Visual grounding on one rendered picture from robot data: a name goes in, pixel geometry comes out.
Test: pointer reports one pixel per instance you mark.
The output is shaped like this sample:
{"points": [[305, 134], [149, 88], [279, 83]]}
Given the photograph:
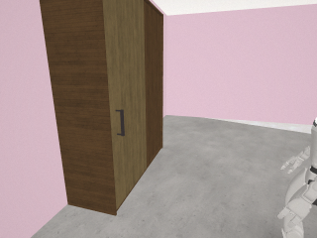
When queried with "right robot hand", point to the right robot hand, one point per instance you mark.
{"points": [[295, 164]]}

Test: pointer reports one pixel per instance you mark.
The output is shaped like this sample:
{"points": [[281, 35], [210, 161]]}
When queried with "robot left forearm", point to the robot left forearm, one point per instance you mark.
{"points": [[309, 194]]}

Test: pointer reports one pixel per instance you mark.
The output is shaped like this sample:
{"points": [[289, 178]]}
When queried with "wardrobe door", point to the wardrobe door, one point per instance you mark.
{"points": [[124, 27], [152, 39]]}

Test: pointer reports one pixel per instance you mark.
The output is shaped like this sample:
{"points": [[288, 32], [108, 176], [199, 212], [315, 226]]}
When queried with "robot right forearm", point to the robot right forearm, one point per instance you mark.
{"points": [[304, 155]]}

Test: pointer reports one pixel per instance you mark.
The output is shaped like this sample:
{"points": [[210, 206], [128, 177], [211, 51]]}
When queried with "robot right thigh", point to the robot right thigh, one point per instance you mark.
{"points": [[296, 183]]}

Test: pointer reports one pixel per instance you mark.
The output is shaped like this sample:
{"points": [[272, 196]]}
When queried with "robot left thigh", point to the robot left thigh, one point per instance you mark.
{"points": [[288, 217]]}

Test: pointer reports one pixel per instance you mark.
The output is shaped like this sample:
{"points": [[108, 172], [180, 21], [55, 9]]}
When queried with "robot thigh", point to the robot thigh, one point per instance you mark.
{"points": [[288, 217], [296, 183]]}

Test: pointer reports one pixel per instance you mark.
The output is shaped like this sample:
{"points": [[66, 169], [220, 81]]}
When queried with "left robot hand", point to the left robot hand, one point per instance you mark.
{"points": [[298, 206]]}

